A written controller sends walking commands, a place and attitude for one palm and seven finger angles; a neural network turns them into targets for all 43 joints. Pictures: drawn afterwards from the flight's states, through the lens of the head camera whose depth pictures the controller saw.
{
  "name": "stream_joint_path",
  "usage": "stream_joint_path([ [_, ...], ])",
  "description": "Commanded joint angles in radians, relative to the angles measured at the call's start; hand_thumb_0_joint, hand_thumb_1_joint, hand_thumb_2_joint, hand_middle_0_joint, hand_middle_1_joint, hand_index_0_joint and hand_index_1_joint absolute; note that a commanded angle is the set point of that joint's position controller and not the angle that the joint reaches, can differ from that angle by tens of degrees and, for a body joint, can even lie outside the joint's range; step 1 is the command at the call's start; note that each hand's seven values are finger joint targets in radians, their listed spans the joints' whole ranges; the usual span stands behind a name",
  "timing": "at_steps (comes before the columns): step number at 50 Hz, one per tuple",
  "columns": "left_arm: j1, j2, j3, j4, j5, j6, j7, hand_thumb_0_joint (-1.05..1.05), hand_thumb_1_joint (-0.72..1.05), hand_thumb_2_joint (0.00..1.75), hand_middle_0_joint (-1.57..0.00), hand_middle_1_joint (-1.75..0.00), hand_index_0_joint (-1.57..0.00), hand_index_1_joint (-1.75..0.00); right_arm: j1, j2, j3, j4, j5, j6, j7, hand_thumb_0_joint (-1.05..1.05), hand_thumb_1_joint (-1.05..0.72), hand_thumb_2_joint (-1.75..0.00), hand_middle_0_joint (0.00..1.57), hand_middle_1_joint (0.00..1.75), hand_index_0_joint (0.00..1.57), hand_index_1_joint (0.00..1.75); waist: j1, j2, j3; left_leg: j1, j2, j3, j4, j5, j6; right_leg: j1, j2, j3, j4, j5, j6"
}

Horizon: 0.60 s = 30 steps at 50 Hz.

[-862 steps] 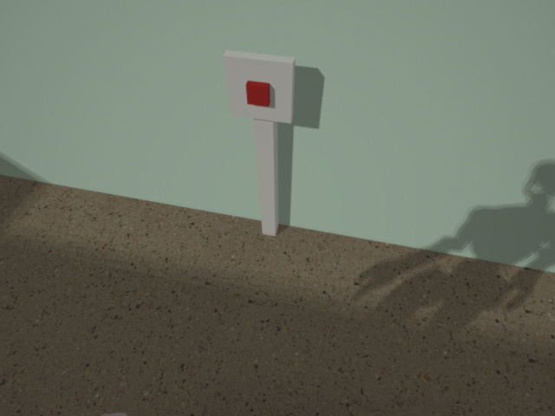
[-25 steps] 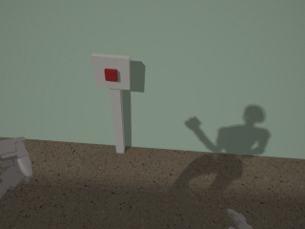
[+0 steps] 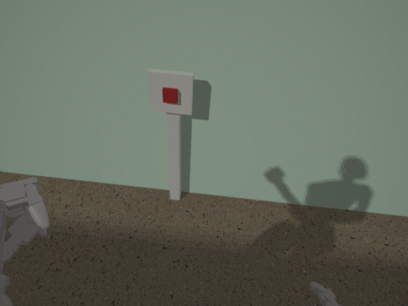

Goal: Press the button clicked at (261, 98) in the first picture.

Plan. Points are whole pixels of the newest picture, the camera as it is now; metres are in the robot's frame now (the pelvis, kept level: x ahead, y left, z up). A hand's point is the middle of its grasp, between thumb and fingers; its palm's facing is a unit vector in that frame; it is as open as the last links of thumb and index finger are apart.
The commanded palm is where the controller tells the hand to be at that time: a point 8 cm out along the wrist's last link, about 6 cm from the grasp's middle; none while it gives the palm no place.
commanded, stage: stop stepping back and stand still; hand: left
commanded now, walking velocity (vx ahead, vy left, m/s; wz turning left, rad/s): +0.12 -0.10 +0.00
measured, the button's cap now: (170, 95) +0.91 +0.19 -0.02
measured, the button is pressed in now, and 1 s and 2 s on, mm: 0 0 0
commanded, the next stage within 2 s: let the arm hang, fingers relaxed in 0.28 s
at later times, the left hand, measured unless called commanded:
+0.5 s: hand (69, 273) +0.18 +0.25 +0.01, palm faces +0.27 -0.88 -0.40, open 3.0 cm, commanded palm none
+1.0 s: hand out of the picture -0.08 +0.19 -0.16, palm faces +0.12 -0.96 -0.25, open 5.9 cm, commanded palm none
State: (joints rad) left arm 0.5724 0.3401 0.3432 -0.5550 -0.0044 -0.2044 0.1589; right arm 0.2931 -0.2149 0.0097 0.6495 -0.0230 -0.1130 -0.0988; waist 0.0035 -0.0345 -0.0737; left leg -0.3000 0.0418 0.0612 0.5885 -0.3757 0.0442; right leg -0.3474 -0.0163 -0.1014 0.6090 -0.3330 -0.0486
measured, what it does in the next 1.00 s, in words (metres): stands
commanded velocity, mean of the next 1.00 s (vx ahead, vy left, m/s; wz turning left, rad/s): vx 0.02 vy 0.00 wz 0.00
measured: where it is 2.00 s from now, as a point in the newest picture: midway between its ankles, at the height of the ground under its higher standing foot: outside the picture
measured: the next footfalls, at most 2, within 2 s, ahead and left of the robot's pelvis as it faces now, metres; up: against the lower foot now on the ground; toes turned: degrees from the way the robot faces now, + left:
none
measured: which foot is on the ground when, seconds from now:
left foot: down 0.00-1.00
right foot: down 0.00-1.00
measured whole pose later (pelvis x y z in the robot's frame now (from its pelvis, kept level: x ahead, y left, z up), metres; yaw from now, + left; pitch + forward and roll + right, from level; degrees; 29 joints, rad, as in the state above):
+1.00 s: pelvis -0.02 +0.00 +0.01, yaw +5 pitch -1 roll -1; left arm 0.35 0.20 0.02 1.12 0.01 0.02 0.02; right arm 0.34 -0.16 -0.02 1.09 -0.02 0.03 -0.02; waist 0.00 0.02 0.06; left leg -0.29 -0.01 -0.01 0.45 -0.14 0.01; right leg -0.24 0.01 0.04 0.45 -0.20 0.01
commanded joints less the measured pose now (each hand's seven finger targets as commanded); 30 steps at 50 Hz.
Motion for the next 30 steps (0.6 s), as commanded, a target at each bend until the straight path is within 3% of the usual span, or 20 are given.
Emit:
stream_joint_path([
  [1,-0.146,0.212,0.13,-0.238,0.007,-0.067,0.022,0.0,0.9,0.9,-1.3,-1.5,-1.3,-1.5,-0.131,-0.094,-0.036,-0.169,0.006,-0.081,-0.003,0.0,-0.9,-0.9,0.2,0.3,0.2,0.3,-0.041,0.296,0.073,0.033,0.323,-0.524,-0.452,-0.358,0.175,-0.211,0.018,0.078,0.439,-0.165,0.054],
  [3,-0.053,0.207,0.137,-0.222,0.002,-0.052,0.009,0.0,0.9,0.9,-1.3,-1.5,-1.3,-1.5,-0.153,-0.098,-0.045,-0.181,0.021,-0.081,0.02,0.0,-0.9,-0.9,0.2,0.3,0.2,0.3,-0.012,0.195,0.069,-0.063,0.288,-0.393,-0.416,-0.314,0.151,-0.136,-0.012,0.09,0.416,-0.128,0.049],
  [7,0.001,0.178,0.108,-0.186,-0.002,-0.027,0.012,0.0,0.9,0.9,-1.3,-1.5,-1.3,-1.5,-0.165,-0.109,-0.04,-0.188,0.017,-0.052,0.023,0.0,-0.9,-0.9,0.2,0.3,0.2,0.3,-0.001,0.236,0.097,-0.292,0.181,-0.149,-0.341,-0.323,0.05,0.234,0.035,-0.039,0.035,-0.123,0.033],
  [8,-0.012,0.179,0.101,-0.193,0.001,-0.022,0.011,0.0,0.9,0.9,-1.3,-1.5,-1.3,-1.5,-0.172,-0.109,-0.042,-0.198,0.016,-0.042,0.02,0.0,-0.9,-0.9,0.2,0.3,0.2,0.3,-0.003,0.198,0.11,-0.317,0.125,-0.09,-0.23,-0.298,0.02,0.26,0.022,0.011,-0.081,-0.146,0.015],
  [9,-0.031,0.192,0.104,-0.198,0.001,-0.019,0.008,0.0,0.9,0.9,-1.3,-1.5,-1.3,-1.5,-0.175,-0.101,-0.047,-0.203,0.014,-0.029,0.019,0.0,-0.9,-0.9,0.2,0.3,0.2,0.3,-0.004,0.035,0.122,-0.325,0.031,-0.022,0.017,-0.22,-0.013,0.203,-0.065,0.211,-0.252,-0.25,-0.044],
  [10,-0.034,0.236,0.137,-0.199,-0.014,-0.013,0.01,0.0,0.9,0.9,-1.3,-1.5,-1.3,-1.5,-0.162,-0.086,-0.051,-0.202,0.017,-0.023,0.02,0.0,-0.9,-0.9,0.2,0.3,0.2,0.3,-0.007,-0.185,0.096,-0.327,-0.03,0.003,0.301,-0.086,-0.034,0.124,-0.275,0.54,-0.429,-0.35,-0.138],
  [11,-0.109,0.27,0.158,-0.248,-0.021,-0.031,0.016,0.0,0.9,0.9,-1.3,-1.5,-1.3,-1.5,-0.157,-0.098,-0.051,-0.191,0.013,-0.033,0.021,0.0,-0.9,-0.9,0.2,0.3,0.2,0.3,-0.015,-0.17,0.056,-0.289,-0.007,-0.034,0.42,-0.018,-0.042,0.109,-0.343,0.568,-0.445,-0.203,-0.167],
  [13,-0.113,0.24,0.155,-0.22,-0.017,-0.031,0.019,0.0,0.9,0.9,-1.3,-1.5,-1.3,-1.5,-0.13,-0.086,-0.046,-0.152,0.01,-0.047,0.024,0.0,-0.9,-0.9,0.2,0.3,0.2,0.3,-0.031,-0.067,0.013,-0.149,0.01,-0.05,0.356,-0.029,-0.04,-0.01,-0.301,0.457,-0.423,-0.32,-0.133],
  [15,-0.04,0.178,0.108,-0.191,-0.015,-0.027,0.012,0.0,0.9,0.9,-1.3,-1.5,-1.3,-1.5,-0.153,-0.079,-0.036,-0.157,0.01,-0.041,0.015,0.0,-0.9,-0.9,0.2,0.3,0.2,0.3,-0.022,-0.081,0.075,-0.01,0.013,-0.015,0.153,0.024,-0.027,-0.109,-0.244,0.314,-0.384,-0.277,-0.105],
  [17,-0.047,0.184,0.112,-0.202,-0.013,-0.041,0.02,0.0,0.9,0.9,-1.3,-1.5,-1.3,-1.5,-0.154,-0.083,-0.029,-0.152,0.007,-0.05,0.003,0.0,-0.9,-0.9,0.2,0.3,0.2,0.3,-0.024,-0.012,0.069,0.104,0.0,-0.003,-0.071,0.048,-0.016,-0.108,-0.177,0.218,-0.302,-0.25,-0.056],
  [18,-0.043,0.182,0.108,-0.214,-0.013,-0.046,0.02,0.0,0.9,0.9,-1.3,-1.5,-1.3,-1.5,-0.159,-0.099,-0.037,-0.164,0.007,-0.055,-0.006,0.0,-0.9,-0.9,0.2,0.3,0.2,0.3,-0.021,0.063,0.075,0.12,0.047,-0.078,-0.173,0.01,0.0,-0.1,-0.136,0.184,-0.214,-0.206,-0.022],
  [19,-0.122,-0.039,-0.248,0.601,0.068,0.136,-0.131,0.0,0.9,0.9,-1.3,-1.5,-1.3,-1.5,-0.067,-0.251,-0.096,0.08,-0.006,-0.051,0.119,0.0,-0.9,-0.9,0.2,0.3,0.2,0.3,-0.09,0.241,0.158,0.012,0.165,-0.305,-0.09,0.276,0.059,-0.271,-0.079,0.065,0.144,0.006,0.039],
  [20,-0.117,-0.066,-0.228,0.596,0.046,0.208,-0.145,0.0,0.9,0.9,-1.26,-1.46,-1.26,-1.46,-0.041,-0.216,-0.094,0.031,-0.007,0.016,0.11,0.0,-0.9,-0.9,0.2,0.3,0.2,0.3,-0.064,0.263,0.111,-0.069,0.246,-0.391,-0.187,0.397,0.127,-0.201,-0.015,0.084,0.284,-0.14,0.061],
  [22,-0.199,-0.062,-0.236,0.652,0.04,0.217,-0.149,0.0,0.9,0.9,-1.19,-1.38,-1.19,-1.38,-0.052,-0.18,-0.068,0.0,-0.023,0.038,0.098,0.0,-0.9,-0.9,0.2,0.3,0.2,0.3,-0.058,0.101,-0.012,-0.064,0.26,-0.481,-0.209,0.363,0.153,-0.169,0.007,0.137,0.418,-0.237,0.058],
  [24,-0.236,-0.053,-0.252,0.791,0.034,0.209,-0.15,0.0,0.9,0.9,-1.12,-1.3,-1.12,-1.3,-0.078,-0.179,-0.056,0.003,-0.032,0.051,0.09,0.0,-0.9,-0.9,0.2,0.3,0.2,0.3,-0.02,-0.035,-0.033,-0.045,0.224,-0.384,-0.171,0.501,0.143,-0.061,0.003,0.139,0.28,-0.208,0.058],
  [26,-0.198,-0.014,-0.255,0.965,0.034,0.21,-0.15,0.0,0.9,0.9,-1.04,-1.22,-1.04,-1.22,-0.132,-0.169,-0.048,0.035,-0.015,0.075,0.087,0.0,-0.9,-0.9,0.2,0.3,0.2,0.3,0.041,-0.02,-0.022,-0.13,0.095,-0.203,-0.091,0.333,0.044,0.156,-0.005,0.162,-0.038,0.041,0.051],
  [27,-0.206,0.04,-0.258,1.037,0.038,0.209,-0.147,0.0,0.9,0.9,-1.01,-1.18,-1.01,-1.18,-0.121,-0.115,-0.042,0.05,-0.001,0.089,0.089,0.0,-0.9,-0.9,0.2,0.3,0.2,0.3,0.028,-0.093,0.032,-0.162,-0.014,-0.121,-0.022,0.083,-0.015,0.123,-0.103,0.332,-0.208,0.023,0.017],
  [28,-0.257,0.085,-0.265,1.092,0.035,0.208,-0.149,0.0,0.9,0.9,-0.97,-1.14,-0.97,-1.14,-0.079,-0.093,-0.038,0.069,0.003,0.106,0.097,0.0,-0.9,-0.9,0.2,0.3,0.2,0.3,-0.015,-0.04,0.083,-0.101,-0.048,-0.075,0.007,-0.038,-0.041,-0.008,-0.21,0.428,-0.323,-0.105,-0.041],
  [29,-0.308,0.101,-0.279,1.144,0.034,0.212,-0.153,0.0,0.9,0.9,-0.93,-1.1,-0.93,-1.1,-0.035,-0.091,-0.042,0.102,-0.001,0.124,0.104,0.0,-0.9,-0.9,0.2,0.3,0.2,0.3,-0.049,0.028,0.09,0.006,-0.051,-0.069,0.03,-0.061,-0.04,-0.146,-0.216,0.427,-0.374,-0.362,-0.068],
  [30,-0.341,0.082,-0.286,1.192,0.03,0.211,-0.149,0.0,0.9,0.9,-0.9,-1.06,-0.9,-1.06,-0.033,-0.08,-0.041,0.137,-0.005,0.135,0.101,0.0,-0.9,-0.9,0.2,0.3,0.2,0.3,-0.043,-0.08,0.122,0.029,-0.062,-0.061,0.07,0.001,-0.037,-0.186,-0.164,0.417,-0.399,-0.372,-0.057],
])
